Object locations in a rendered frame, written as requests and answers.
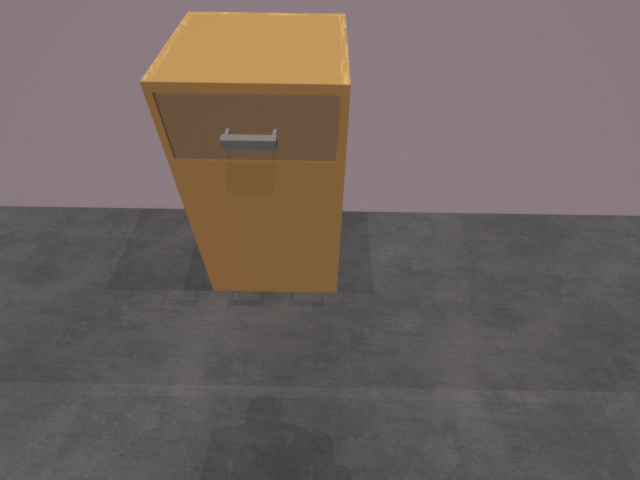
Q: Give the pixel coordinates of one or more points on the handle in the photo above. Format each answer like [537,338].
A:
[248,142]

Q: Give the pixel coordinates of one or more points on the cabinet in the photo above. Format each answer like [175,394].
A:
[260,225]

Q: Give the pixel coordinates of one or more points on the drawer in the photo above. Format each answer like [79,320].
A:
[307,125]

